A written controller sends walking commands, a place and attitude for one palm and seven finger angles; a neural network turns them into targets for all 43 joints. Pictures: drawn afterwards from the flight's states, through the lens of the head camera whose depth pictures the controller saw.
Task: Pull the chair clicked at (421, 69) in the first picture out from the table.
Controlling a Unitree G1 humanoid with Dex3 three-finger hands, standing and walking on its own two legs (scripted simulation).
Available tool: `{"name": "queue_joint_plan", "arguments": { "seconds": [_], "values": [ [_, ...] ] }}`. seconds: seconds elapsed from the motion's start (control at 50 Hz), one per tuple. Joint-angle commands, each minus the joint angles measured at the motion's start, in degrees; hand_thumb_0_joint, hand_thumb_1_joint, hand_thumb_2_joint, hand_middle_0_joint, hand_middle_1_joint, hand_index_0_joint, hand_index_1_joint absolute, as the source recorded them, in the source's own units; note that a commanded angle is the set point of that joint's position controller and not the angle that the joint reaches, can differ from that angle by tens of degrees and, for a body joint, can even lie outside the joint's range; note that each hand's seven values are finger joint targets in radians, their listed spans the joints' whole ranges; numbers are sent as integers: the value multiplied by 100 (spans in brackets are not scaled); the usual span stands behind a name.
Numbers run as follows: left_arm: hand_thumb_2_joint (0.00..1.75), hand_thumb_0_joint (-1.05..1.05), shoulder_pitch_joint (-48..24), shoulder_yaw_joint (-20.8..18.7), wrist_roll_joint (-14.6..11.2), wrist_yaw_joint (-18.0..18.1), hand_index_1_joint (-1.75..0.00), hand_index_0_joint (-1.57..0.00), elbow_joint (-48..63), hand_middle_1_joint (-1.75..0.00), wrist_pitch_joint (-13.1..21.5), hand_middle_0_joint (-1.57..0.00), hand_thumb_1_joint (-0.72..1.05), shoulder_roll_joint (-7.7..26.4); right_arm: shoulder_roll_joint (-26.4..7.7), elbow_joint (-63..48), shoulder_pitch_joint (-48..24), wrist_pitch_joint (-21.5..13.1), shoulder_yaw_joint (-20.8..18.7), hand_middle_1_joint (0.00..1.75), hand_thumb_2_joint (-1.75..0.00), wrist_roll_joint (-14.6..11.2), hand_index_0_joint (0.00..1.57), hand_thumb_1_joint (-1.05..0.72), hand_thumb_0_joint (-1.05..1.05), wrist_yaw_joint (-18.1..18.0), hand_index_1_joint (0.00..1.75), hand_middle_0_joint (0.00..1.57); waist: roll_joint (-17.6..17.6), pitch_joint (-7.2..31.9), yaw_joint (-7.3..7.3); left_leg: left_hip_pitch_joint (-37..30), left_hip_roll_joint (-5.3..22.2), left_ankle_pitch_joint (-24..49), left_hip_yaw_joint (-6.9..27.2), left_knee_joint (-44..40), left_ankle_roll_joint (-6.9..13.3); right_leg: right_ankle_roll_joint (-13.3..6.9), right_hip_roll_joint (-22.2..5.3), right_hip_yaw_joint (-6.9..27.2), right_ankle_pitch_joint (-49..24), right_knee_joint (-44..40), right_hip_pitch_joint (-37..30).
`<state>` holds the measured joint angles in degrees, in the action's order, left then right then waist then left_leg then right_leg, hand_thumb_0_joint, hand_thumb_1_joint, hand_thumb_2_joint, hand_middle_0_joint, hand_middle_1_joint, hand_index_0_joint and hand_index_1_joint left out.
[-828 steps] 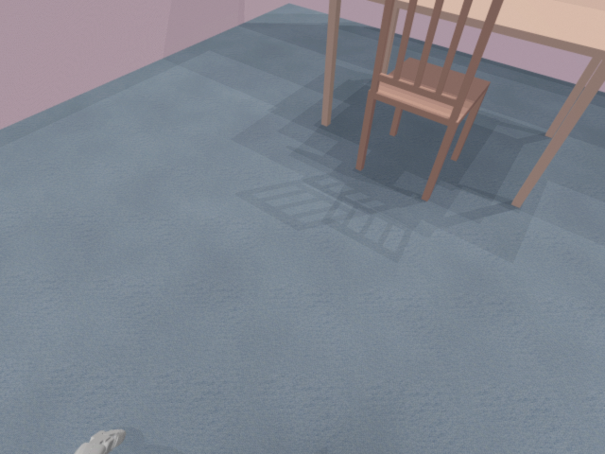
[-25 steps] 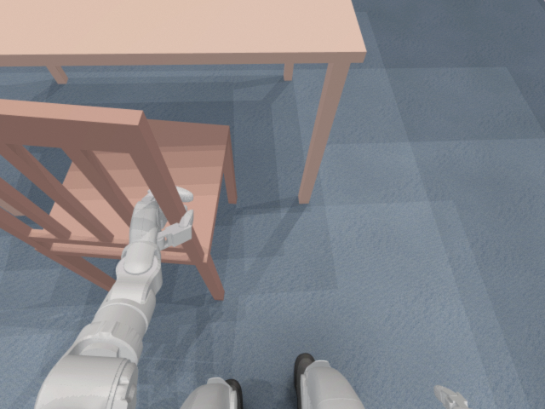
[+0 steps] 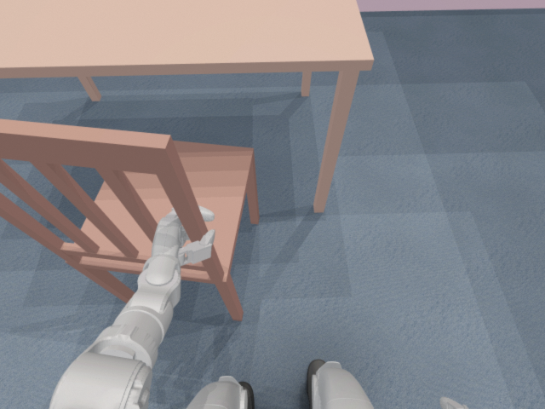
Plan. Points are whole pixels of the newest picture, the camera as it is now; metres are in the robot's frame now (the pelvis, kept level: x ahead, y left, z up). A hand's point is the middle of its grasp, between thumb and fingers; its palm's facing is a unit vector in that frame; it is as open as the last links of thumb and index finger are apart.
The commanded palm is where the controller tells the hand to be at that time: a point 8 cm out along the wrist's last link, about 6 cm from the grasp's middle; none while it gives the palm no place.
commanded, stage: step backward, pulling the chair out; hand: left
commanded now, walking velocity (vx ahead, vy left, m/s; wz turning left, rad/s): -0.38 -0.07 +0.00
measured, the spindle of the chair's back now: (97, 217) +0.42 +0.32 -0.05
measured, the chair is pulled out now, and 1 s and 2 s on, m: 0.17 0.20 0.26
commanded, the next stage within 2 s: none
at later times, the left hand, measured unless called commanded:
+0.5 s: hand (205, 249) +0.36 +0.12 -0.06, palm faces +0.01 -0.98 -0.20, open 5.8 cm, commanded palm +0.36 +0.17 -0.05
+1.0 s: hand (202, 264) +0.33 +0.12 -0.06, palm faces -0.02 -0.98 -0.20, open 5.9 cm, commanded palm +0.34 +0.17 -0.05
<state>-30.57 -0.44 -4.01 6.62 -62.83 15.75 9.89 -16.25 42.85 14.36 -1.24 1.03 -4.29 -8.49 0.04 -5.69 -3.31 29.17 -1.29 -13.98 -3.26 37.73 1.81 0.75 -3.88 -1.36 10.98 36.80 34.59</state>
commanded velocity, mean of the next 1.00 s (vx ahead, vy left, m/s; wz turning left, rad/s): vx -0.38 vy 0.02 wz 0.02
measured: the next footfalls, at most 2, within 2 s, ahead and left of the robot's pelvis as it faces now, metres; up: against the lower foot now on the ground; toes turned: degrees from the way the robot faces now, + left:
left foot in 1.30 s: -0.03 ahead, +0.11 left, +0.00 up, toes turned -2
right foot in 1.50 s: +0.06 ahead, -0.13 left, +0.00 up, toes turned -1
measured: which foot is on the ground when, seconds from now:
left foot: down 0.00-1.00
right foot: down 0.00-1.00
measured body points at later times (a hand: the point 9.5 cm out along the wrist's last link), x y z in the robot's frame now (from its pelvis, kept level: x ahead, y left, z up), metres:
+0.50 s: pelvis -0.02 -0.01 +0.00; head +0.07 -0.02 +0.44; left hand +0.36 +0.17 -0.04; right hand +0.05 -0.30 -0.13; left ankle +0.00 +0.11 -0.72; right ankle +0.11 -0.13 -0.72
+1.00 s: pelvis -0.04 +0.00 +0.00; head +0.04 -0.01 +0.44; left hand +0.33 +0.17 -0.04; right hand +0.02 -0.28 -0.13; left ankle +0.00 +0.11 -0.72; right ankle +0.09 -0.13 -0.71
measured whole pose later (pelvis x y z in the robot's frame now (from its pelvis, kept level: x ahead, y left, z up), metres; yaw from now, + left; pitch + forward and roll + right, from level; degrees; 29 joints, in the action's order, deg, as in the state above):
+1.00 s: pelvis -0.04 +0.00 +0.00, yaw +0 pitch +6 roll +2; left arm -32.3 -1.5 -2.7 5.1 -63.6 13.8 11.6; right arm -15.2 42.6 14.6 -1.7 1.3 -3.0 -8.2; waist 0.9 -5.4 -3.8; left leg 28.5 -1.1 -15.3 -1.7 38.1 0.4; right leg 0.9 -3.1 0.3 10.7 36.3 36.1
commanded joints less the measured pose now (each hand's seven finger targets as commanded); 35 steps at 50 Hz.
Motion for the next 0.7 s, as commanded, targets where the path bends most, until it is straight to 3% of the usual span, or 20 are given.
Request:
{"name": "queue_joint_plan", "arguments": {
  "seconds": [0.0, 0.02, 0.04, 0.06, 0.12, 0.16, 0.24, 0.28, 0.3, 0.34, 0.36, 0.4, 0.42, 0.44, 0.46, 0.48, 0.52, 0.58, 0.62, 0.68],
  "values": [
    [90, 0, -2277, 32, 210, 40, -145, -50, 1211, -145, 325, -50, 90, 898, -620, -568, 155, -244, -140, 30, -90, 31, 20, -90, 0, -97, 30, 20, -967, 2537, 161, -565, 1340, 613, 1208, -1204, 199, -109, -15, 259, 194, 622, -1540],
    [90, 0, -2231, -162, 227, 39, -145, -50, 1233, -145, 339, -50, 90, 1132, -651, -531, 222, -262, -188, 30, -90, 63, 20, -90, 0, -106, 30, 20, -646, 2801, 163, -773, 1315, 1282, 1108, -943, 165, -69, -36, 326, -340, 517, -1612],
    [90, 0, -2195, -124, 249, 16, -145, -50, 1169, -145, 333, -50, 90, 1073, -634, -477, 312, -266, -205, 30, -90, 74, 20, -90, 0, -93, 30, 20, -530, 2949, 96, -956, 1231, 1703, 941, -742, 84, -56, -92, 383, -965, 434, -1687],
    [90, 0, -2238, -123, 271, -6, -145, -50, 1122, -145, 326, -50, 90, 1087, -633, -480, 307, -255, -230, 30, -90, 91, 20, -90, 0, -88, 30, 20, -533, 2958, 83, -818, 1209, 1619, 858, -671, 21, -79, -184, 446, -1155, 455, -1708],
    [90, 0, -2356, -99, 318, -12, -145, -50, 1137, -145, 302, -50, 90, 1104, -659, -611, 24, -233, -200, 30, -90, 97, 20, -90, 0, -65, 30, 20, -1133, 2108, 165, 262, 1296, -164, 1024, -1111, 84, -202, -129, 473, 317, 724, -1627],
    [90, 0, -2180, -246, 313, 29, -145, -50, 980, -145, 320, -50, 90, 1220, -635, -507, 185, -294, -218, 30, -90, 85, 20, -90, 0, -51, 30, 20, -749, 2256, 175, 220, 1185, -369, 1016, -816, 70, -247, -184, 634, 249, 478, -1654],
    [90, 0, -2015, -380, 299, 39, -145, -50, 806, -145, 355, -50, 90, 1467, -583, -394, 497, -375, -284, 30, -90, 111, 20, -90, 0, -15, 30, 20, 650, 2703, 39, -520, 310, -1138, 562, 444, -243, -527, -1061, 1744, 416, -1131, -1115],
    [90, 0, -1967, -425, 301, 50, -145, -50, 811, -145, 324, -50, 90, 1564, -541, -363, 427, -395, -270, 30, -90, 107, 20, -90, 0, 36, 30, 20, 918, 2811, 136, -588, 61, -1564, 492, 1234, -310, -703, -1509, 2073, 582, -1740, -1465],
    [90, 0, -1974, -412, 319, 48, -145, -50, 812, -145, 299, -50, 90, 1517, -550, -362, 342, -415, -260, 30, -90, 102, 20, -90, 0, 66, 30, 20, 834, 2850, 173, -436, 39, -1676, 593, 1481, -321, -818, -1641, 2144, 310, -1770, -1737],
    [90, 0, -2029, -411, 318, 29, -145, -50, 834, -145, 215, -50, 90, 1463, -590, -279, 358, -427, -200, 30, -90, 95, 20, -90, 0, 103, 30, 20, 718, 2893, 99, -411, 80, -1615, 705, 1216, -315, -862, -1667, 1789, -792, -1493, -2095],
    [90, 0, -2131, -401, 322, 16, -145, -50, 860, -145, 188, -50, 90, 1450, -619, -208, 408, -432, -191, 30, -90, 90, 20, -90, 0, 104, 30, 20, 705, 2958, 42, -558, 142, -1445, 744, 719, -301, -771, -1568, 1496, -1293, -1273, -2204],
    [90, 0, -2204, -319, 338, 15, -145, -50, 856, -145, 142, -50, 90, 1346, -716, -136, 435, -398, -170, 30, -90, 111, 20, -90, 0, 55, 30, 20, 346, 2868, -70, -801, 303, -201, 769, -718, -221, -351, -1017, 777, -1615, -677, -2078],
    [90, 0, -2194, -265, 346, 12, -145, -50, 895, -145, 132, -50, 90, 1310, -862, -241, 325, -372, -227, 30, -90, 123, 20, -90, 0, 20, 30, 20, -312, 2745, -19, -749, 676, 731, 1176, -1065, -78, -93, -526, 438, -1426, -260, -1825],
    [90, 0, -2341, -178, 341, 10, -145, -50, 1012, -145, 134, -50, 90, 1160, -843, -340, 302, -340, -210, 30, -90, 130, 20, -90, 0, -5, 30, 20, -646, 2705, 39, -581, 975, 1578, 1464, -1031, 15, 31, -221, 236, -1382, 127, -1707],
    [90, 0, -2431, -130, 293, -16, -145, -50, 1142, -145, 162, -50, 90, 1092, -729, -405, 238, -327, -218, 30, -90, 115, 20, -90, 0, 10, 30, 20, -763, 2873, 102, -664, 1134, 1628, 1298, -1007, 64, 35, -156, 247, -902, 311, -1800],
    [90, 0, -2580, 62, 257, -75, -145, -50, 1285, -145, 175, -50, 90, 880, -638, -507, 192, -307, -182, 30, -90, 111, 20, -90, 0, 41, 30, 20, -897, 2887, 70, -619, 1189, 1047, 1196, -1119, 81, 18, -121, 236, -187, 381, -1820],
    [90, 0, -2650, 107, 276, -109, -145, -50, 1398, -145, 183, -50, 90, 787, -612, -610, 88, -283, -152, 30, -90, 145, 20, -90, 0, -7, 30, 20, -1289, 2696, 95, -460, 1230, 1059, 1197, -1196, 99, -33, -36, 219, -46, 667, -1716],
    [90, 0, -2393, -166, 332, -101, -145, -50, 1233, -145, 167, -50, 90, 1053, -647, -522, 324, -232, -264, 30, -90, 177, 20, -90, 0, 0, 30, 20, -799, 2840, 107, -699, 1148, 2025, 955, -608, -46, -95, -147, 397, -1397, 452, -1830],
    [90, 0, -2445, -111, 337, -129, -145, -50, 1120, -145, 128, -50, 90, 1072, -672, -533, 337, -186, -285, 30, -90, 177, 20, -90, 0, 4, 30, 20, -392, 2771, 44, -326, 943, 1444, 892, -390, -196, -202, -348, 637, -1761, 300, -1830],
    [90, 0, -2220, -321, 346, -86, -145, -50, 943, -145, 188, -50, 90, 1351, -649, -386, 564, -172, -340, 30, -90, 158, 20, -90, 0, 24, 30, 20, 98, 3168, 7, -527, 459, 248, 638, 169, -315, -417, -884, 1248, -1709, -531, -1788]
  ]
}}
